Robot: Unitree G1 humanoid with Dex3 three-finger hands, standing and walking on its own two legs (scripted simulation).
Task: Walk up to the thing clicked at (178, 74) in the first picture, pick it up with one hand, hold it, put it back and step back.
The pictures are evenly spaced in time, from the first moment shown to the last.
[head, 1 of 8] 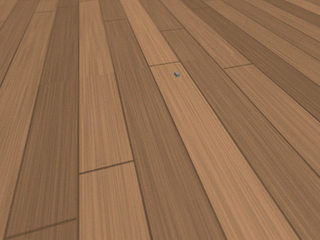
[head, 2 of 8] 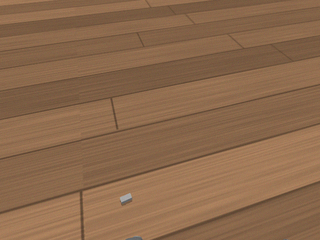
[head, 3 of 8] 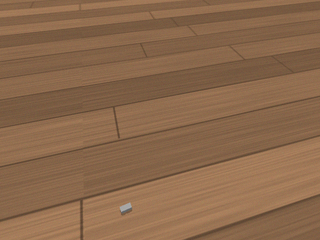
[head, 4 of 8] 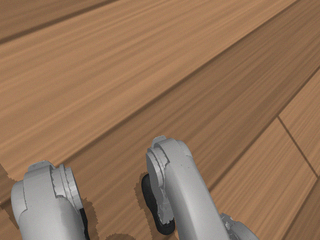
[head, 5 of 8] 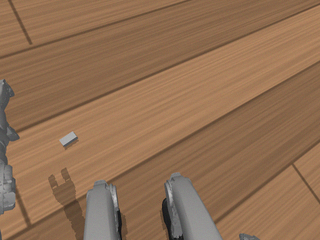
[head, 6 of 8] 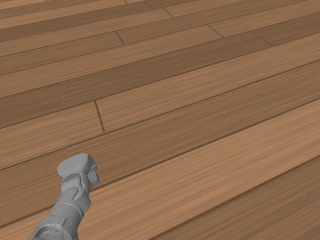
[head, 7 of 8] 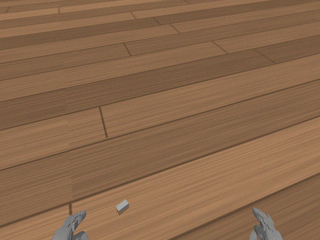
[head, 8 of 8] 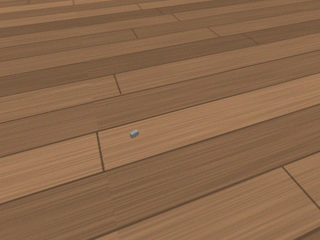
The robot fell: no
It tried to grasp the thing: yes
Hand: left
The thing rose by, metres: 0.67
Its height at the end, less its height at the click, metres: +0.00
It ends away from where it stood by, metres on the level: 0.03
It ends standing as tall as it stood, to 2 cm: yes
